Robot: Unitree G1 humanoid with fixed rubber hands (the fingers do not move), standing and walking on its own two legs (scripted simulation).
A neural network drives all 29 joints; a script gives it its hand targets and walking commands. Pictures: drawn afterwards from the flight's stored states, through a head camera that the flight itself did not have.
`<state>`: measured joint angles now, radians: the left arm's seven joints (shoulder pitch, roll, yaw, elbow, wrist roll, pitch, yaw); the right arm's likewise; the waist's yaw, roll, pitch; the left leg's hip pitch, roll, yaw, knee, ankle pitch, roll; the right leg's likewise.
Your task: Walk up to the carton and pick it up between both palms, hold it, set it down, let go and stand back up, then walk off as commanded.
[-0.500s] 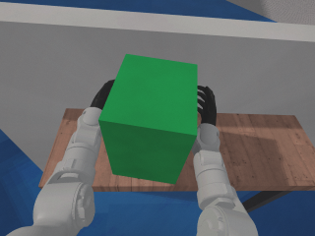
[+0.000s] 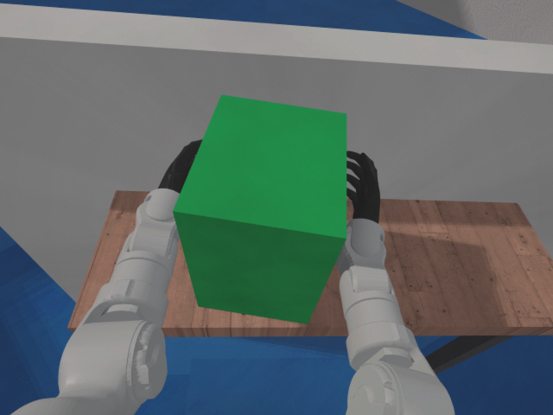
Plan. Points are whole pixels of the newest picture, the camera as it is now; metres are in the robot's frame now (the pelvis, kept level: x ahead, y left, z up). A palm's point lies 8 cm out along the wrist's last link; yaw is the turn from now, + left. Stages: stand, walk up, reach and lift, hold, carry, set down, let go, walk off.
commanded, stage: reach and lift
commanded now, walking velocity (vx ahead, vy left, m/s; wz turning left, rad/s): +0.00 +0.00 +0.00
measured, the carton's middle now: (267, 216) +0.41 +0.01 +0.05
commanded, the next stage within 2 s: none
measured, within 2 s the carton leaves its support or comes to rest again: leaves its support in 0.26 s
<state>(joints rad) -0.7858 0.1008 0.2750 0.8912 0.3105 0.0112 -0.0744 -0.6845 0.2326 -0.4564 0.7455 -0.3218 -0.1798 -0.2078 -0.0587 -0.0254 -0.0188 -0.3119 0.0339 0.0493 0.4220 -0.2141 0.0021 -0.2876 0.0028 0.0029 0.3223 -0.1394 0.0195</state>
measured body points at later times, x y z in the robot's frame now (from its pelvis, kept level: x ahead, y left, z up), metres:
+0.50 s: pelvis -0.01 +0.00 +0.00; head +0.01 +0.03 +0.45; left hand +0.42 +0.14 +0.11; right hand +0.38 -0.13 +0.11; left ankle -0.01 +0.11 -0.74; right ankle +0.01 -0.13 -0.74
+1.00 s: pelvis -0.01 +0.00 +0.00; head +0.02 +0.02 +0.45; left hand +0.41 +0.15 +0.09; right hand +0.40 -0.13 +0.10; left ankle -0.01 +0.11 -0.74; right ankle +0.01 -0.13 -0.74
